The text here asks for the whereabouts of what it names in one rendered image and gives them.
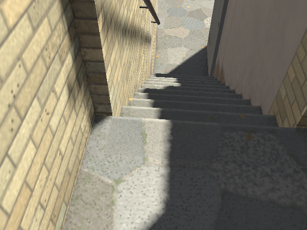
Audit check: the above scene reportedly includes stairs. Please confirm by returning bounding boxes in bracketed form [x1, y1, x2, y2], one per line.
[120, 73, 278, 127]

